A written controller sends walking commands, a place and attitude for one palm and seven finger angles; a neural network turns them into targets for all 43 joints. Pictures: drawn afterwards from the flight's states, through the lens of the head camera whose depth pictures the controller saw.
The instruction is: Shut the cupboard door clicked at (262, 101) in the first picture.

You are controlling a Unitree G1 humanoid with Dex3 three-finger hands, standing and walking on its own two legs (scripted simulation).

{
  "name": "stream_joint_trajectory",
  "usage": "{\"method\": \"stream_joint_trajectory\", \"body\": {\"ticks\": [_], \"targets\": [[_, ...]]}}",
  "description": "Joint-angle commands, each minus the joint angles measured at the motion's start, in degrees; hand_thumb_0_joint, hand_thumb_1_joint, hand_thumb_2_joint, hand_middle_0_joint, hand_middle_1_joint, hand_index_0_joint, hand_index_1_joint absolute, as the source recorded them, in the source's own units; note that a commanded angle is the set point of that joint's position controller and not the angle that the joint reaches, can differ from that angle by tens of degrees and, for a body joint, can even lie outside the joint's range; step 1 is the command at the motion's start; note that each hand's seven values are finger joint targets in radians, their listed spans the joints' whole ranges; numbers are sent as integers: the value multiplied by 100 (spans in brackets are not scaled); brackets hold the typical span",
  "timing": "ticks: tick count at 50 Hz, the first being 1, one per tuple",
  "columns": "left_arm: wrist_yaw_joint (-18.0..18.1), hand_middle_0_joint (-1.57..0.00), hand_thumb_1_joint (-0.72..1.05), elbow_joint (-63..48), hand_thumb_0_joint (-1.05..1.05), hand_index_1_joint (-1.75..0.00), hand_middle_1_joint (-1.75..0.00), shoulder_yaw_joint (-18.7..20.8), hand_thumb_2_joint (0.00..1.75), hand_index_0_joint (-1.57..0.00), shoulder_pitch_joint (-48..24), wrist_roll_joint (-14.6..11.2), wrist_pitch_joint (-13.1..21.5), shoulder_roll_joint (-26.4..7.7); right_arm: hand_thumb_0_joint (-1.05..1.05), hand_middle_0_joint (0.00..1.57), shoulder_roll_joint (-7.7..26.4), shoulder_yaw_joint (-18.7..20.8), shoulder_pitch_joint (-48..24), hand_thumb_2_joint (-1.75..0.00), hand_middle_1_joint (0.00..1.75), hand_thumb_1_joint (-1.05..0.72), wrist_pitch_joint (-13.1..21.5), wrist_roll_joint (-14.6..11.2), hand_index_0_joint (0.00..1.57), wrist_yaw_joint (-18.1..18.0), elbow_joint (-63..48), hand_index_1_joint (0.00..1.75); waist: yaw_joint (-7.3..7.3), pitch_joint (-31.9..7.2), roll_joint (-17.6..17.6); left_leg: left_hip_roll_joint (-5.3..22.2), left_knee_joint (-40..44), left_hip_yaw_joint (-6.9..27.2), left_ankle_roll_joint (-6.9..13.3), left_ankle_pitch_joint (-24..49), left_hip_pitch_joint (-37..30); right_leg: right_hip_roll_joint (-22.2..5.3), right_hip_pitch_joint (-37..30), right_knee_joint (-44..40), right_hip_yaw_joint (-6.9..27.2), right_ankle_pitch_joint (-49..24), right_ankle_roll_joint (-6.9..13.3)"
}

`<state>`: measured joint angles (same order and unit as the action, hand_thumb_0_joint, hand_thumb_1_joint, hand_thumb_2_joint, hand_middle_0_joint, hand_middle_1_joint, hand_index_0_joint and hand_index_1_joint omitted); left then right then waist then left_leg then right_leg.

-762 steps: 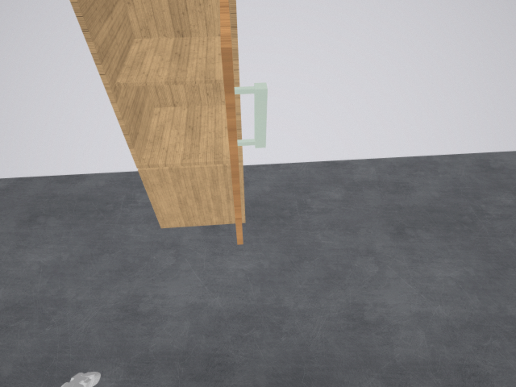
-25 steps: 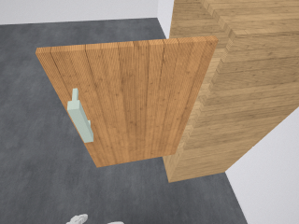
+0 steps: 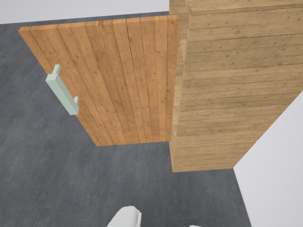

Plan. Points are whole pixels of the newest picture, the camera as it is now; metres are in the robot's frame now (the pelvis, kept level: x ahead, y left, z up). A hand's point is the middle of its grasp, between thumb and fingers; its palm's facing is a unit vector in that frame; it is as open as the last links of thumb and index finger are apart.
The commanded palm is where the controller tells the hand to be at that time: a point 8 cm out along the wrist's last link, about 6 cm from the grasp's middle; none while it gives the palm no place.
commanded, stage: come to a stop and stand still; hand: left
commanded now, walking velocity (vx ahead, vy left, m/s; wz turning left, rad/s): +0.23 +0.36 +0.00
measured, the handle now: (66, 90) +0.45 +0.28 +0.09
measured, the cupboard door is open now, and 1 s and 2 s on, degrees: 90 90 90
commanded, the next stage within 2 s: look again from close up in 1.26 s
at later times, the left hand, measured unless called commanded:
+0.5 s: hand out of the picture -0.08 +0.21 -0.16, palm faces +0.12 -0.97 -0.20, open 7.4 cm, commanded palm none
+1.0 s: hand out of the picture +0.06 +0.12 -0.16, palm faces +0.09 -0.98 -0.17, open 7.2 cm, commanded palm none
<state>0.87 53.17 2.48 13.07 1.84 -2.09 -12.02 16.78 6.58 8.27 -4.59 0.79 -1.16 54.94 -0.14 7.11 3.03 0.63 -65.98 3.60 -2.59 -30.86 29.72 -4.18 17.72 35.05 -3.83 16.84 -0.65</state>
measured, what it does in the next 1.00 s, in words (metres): steps on the spot: left foot, then right foot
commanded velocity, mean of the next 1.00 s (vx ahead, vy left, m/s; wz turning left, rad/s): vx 0.08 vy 0.00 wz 0.00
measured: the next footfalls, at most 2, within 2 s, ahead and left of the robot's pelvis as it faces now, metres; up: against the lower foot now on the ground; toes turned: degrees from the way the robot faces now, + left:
left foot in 0.32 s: -0.02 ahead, +0.10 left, +0.00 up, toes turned +6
right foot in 0.80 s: +0.00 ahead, -0.11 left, +0.00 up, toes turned +7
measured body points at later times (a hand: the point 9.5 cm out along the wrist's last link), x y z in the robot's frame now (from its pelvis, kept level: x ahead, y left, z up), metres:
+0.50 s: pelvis -0.05 +0.01 +0.02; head -0.05 +0.04 +0.47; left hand -0.08 +0.26 -0.15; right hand -0.02 -0.22 -0.12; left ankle -0.10 +0.10 -0.73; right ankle -0.04 -0.12 -0.66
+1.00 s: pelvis -0.02 -0.05 +0.01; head -0.01 -0.05 +0.46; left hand +0.05 +0.17 -0.14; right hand -0.06 -0.25 -0.16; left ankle -0.06 +0.09 -0.73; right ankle -0.01 -0.13 -0.73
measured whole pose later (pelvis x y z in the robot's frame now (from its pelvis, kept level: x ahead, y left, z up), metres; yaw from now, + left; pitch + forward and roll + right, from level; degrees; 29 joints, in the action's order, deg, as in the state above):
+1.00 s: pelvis -0.02 -0.05 +0.01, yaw +5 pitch -2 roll -1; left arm 2.1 61.3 1.4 7.1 0.1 1.5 -7.6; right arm 5.7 1.3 19.7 0.2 0.9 -2.1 67.2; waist -2.2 2.8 0.6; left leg 4.2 -28.5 -2.4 -2.4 -17.0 8.8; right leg 1.1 12.0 27.8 -6.7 14.5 3.1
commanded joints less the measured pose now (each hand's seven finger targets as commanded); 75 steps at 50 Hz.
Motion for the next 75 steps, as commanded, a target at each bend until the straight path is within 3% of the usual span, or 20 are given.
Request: {"method": "stream_joint_trajectory", "body": {"ticks": [1, 5, 9, 13, 15, 17, 18, 22, 32, 36, 38, 40, 42, 47, 51, 67, 68, 69, 71, 75], "targets": [[141, -20, 90, -403, 0, -30, -30, 225, 90, -20, 10, -6, 235, -899, 0, 20, -25, -120, 272, -90, 30, -90, 150, 4, 20, 111, -241, 30, 30, -885, -1366, -73, -530, -120, -33, 599, -70, -1286, -478, -1387, 1062, -1903, 822], [152, -20, 90, -148, 0, -30, -30, 303, 90, -20, 502, -5, 244, -1024, 0, 20, -14, -212, -82, -90, 30, -90, 159, 57, 20, 177, -250, 30, 367, -629, -1029, 75, 736, -238, -70, 594, -79, -1634, -933, -2114, 1850, 335, 933], [132, -20, 90, 33, 0, -30, -30, 344, 90, -20, 711, 28, 248, -1095, 0, 20, -97, -287, -167, -90, 30, -90, 236, 38, 20, 185, -234, 30, 524, -526, -1014, 151, 1996, -388, 5, 189, -505, -1785, -966, -2362, 2137, 623, 1130], [92, -20, 90, 177, 0, -30, -30, 343, 90, -20, 396, -12, 202, -1120, 0, 20, -312, -338, 632, -90, 30, -90, 315, 10, 20, 160, 67, 30, 199, -857, -1012, -61, 3684, -701, 162, 670, -1989, -1358, -357, -2174, 1539, 684, 856], [49, -20, 90, 183, 0, -30, -30, 273, 90, -20, 107, -64, 149, -906, 0, 20, -273, -343, 1244, -90, 30, -90, 369, 19, 20, 97, 324, 30, -112, -719, -737, 19, 4776, -835, 272, 1175, -3156, -750, 669, -1881, 864, 1425, 313], [-33, -20, 90, 19, 0, -30, -30, 153, 90, -20, -41, -93, 116, -330, 0, 20, 387, -231, 1340, -90, 30, -90, 363, 136, 20, 37, 258, 30, -223, -172, 1173, 1620, 5916, 1164, 915, -920, -2357, 197, 1486, 214, -379, 1211, -141], [-10, -20, 90, 10, 0, -30, -30, 104, 90, -20, -351, -3, 85, -292, 0, 20, 375, -240, 1179, -90, 30, -90, 376, 123, 20, 23, 224, 30, -339, 131, 1671, 1898, 6262, 1714, 1195, -1128, -1739, 135, 1540, 1194, -106, 1180, -58], [-112, -20, 90, 415, 0, -30, -30, 119, 90, -20, 145, 5, 168, -139, 0, 20, -93, -397, 1003, -90, 30, -90, 593, 81, 20, -57, 236, 30, 12, 184, -106, 1394, 5919, 775, 1092, 981, -2078, 93, 1787, 2668, 288, 70, -66], [-20, -20, 90, 502, 0, -30, -30, -25, 90, -20, -315, -109, 130, -41, 0, 20, -181, -485, 1916, -90, 30, -90, 680, 94, 20, -211, 805, 30, -157, -391, 540, 1411, 4869, 136, 1070, 5555, -3010, 82, 1246, 1474, 185, 383, -140], [11, -20, 90, 573, 0, -30, -30, -36, 90, -20, -288, -150, 194, 17, 0, 20, -166, -447, 1862, -90, 30, -90, 584, 88, 20, -186, 951, 30, -131, -407, 707, 1311, 4606, 181, 926, 4863, -2460, 255, -5, -80, -27, 174, -25], [39, -20, 90, 751, 0, -30, -30, -7, 90, -20, 169, -142, 283, -166, 0, 20, -346, -459, 1853, -90, 30, -90, 592, 26, 20, -162, 1002, 30, 89, -484, 114, 960, 4118, 11, 583, 3769, -1907, 116, -1156, -1372, 112, -1104, -19], [101, -20, 90, 991, 0, -30, -30, 41, 90, -20, 557, -158, 368, -599, 0, 20, -762, -533, 1939, -90, 30, -90, 597, -49, 20, -99, 963, 30, 105, -743, -1004, 307, 3773, -577, 98, 787, -749, -1302, -2224, -1205, 1275, -3155, 521], [113, -20, 90, 930, 0, -30, -30, 62, 90, -20, 432, -150, 416, -660, 0, 20, -755, -507, 1818, -90, 30, -90, 462, -20, 20, -127, 976, 30, 80, -854, -1816, 296, 3041, -618, 49, 53, -1312, -1394, -1409, -1750, 1524, -2903, 882], [154, -20, 90, 798, 0, -30, -30, -5, 90, -20, -169, -169, 372, -268, 0, 20, -956, -524, 1932, -90, 30, -90, 468, -1, 20, -124, 1288, 30, -174, -547, -696, 403, 4062, -599, 10, 1567, -2055, -833, -634, -1603, 823, -1893, 756], [120, -20, 90, 804, 0, -30, -30, -25, 90, -20, -79, -161, 303, -87, 0, 20, -806, -519, 1557, -90, 30, -90, 537, 29, 20, -115, 1220, 30, -7, -96, 139, 689, 4585, -429, 75, 2333, -1848, -269, -506, -1640, 551, -1006, 306], [105, -20, 90, 1051, 0, -30, -30, -117, 90, -20, 534, -154, 373, -210, 0, 20, -514, -555, 1285, -90, 30, -90, 526, 2, 20, -137, 1028, 30, -32, -413, -348, 646, 4768, -573, 139, 2212, -2280, -270, -803, -1774, 661, -1516, 294], [150, -20, 90, 714, 0, -30, -30, -170, 90, -20, 566, -70, 417, -997, 0, 20, -95, -475, 990, -90, 30, -90, 501, 99, 20, -95, 420, 30, -118, 153, 78, 281, 4673, -321, 275, 2420, -2067, 2, -604, -1419, 805, -1024, 305], [152, -20, 90, 774, 0, -30, -30, -151, 90, -20, 876, -132, 408, -548, 0, 20, -111, -408, 831, -90, 30, -90, 546, 83, 20, -79, 333, 30, 99, -190, -172, 468, 4076, -501, 256, 1691, -1775, -269, -451, -1527, 1033, -549, 332], [165, -20, 90, 662, 0, -30, -30, -108, 90, -20, 765, -79, 490, -679, 0, 20, -298, -395, 1069, -90, 30, -90, 481, 49, 20, -68, 268, 30, -77, -980, -612, 191, 3612, -520, 282, 1364, -1781, -604, -768, -1868, 1465, -476, 399], [179, -20, 90, 599, 0, -30, -30, -89, 90, -20, 568, -77, 526, -592, 0, 20, -176, -397, 1066, -90, 30, -90, 516, 37, 20, -32, 248, 30, -147, -626, -740, 242, 3583, -391, 363, 1657, -1766, -543, -259, -1873, 1318, -54, 546]]}}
